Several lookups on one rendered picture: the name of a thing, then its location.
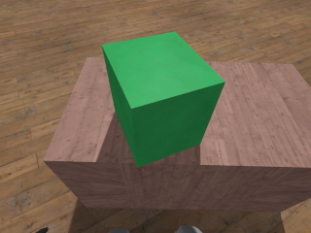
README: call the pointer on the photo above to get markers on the pedestal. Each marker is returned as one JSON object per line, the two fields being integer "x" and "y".
{"x": 255, "y": 155}

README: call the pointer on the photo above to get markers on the carton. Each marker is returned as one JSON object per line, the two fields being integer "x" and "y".
{"x": 164, "y": 94}

